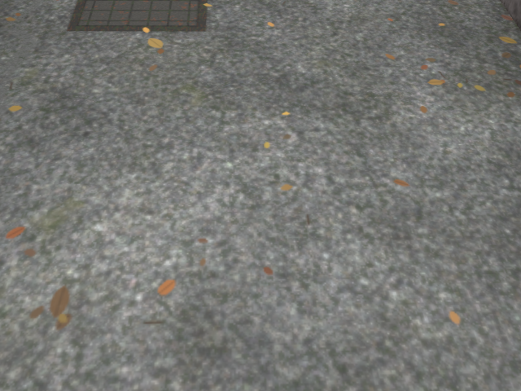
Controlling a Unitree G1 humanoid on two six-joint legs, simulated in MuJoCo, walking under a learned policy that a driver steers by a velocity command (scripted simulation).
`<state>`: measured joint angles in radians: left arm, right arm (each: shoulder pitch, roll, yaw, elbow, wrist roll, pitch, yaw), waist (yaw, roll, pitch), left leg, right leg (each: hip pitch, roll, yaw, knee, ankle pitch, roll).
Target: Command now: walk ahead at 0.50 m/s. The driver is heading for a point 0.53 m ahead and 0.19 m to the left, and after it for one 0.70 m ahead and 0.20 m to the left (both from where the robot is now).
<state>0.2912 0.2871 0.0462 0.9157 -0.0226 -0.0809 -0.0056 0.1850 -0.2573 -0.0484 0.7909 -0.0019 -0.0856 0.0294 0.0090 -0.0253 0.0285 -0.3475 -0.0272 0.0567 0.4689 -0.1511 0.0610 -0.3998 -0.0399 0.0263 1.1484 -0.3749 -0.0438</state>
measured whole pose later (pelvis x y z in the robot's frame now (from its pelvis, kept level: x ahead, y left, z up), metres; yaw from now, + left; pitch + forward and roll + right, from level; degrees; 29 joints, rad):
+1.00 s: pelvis +0.46 +0.05 -0.01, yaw +28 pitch +2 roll -1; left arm 0.13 0.31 0.06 0.84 0.00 -0.04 0.02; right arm 0.13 -0.30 -0.08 0.65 0.00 -0.01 0.03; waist 0.01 -0.01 0.09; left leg -0.48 -0.06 0.01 0.55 -0.11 0.08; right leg -0.41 -0.03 0.01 1.23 -0.52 0.05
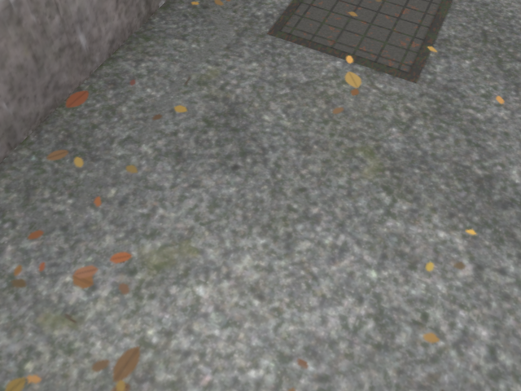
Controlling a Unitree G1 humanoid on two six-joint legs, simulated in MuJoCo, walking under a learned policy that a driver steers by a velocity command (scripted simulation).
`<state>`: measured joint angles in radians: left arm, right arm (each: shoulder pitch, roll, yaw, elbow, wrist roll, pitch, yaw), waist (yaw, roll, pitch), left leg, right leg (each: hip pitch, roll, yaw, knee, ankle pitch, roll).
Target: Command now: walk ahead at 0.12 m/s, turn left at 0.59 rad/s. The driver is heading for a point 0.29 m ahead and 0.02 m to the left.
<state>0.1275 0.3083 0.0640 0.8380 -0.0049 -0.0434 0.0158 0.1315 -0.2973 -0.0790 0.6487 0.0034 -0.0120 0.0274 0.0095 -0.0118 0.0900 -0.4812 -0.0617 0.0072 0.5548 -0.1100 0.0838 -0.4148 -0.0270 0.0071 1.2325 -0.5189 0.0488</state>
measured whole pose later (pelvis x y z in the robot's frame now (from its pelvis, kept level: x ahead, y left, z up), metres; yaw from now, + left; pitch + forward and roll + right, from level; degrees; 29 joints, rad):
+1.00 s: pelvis +0.07 -0.02 +0.01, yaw +11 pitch -2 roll +0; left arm 0.17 0.26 0.03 0.91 0.01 0.00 0.02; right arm 0.21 -0.22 -0.03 0.78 -0.01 0.01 -0.02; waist 0.02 0.00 0.03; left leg -0.21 -0.02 -0.07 0.54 -0.30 0.00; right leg -0.23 -0.03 0.03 0.53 -0.27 0.05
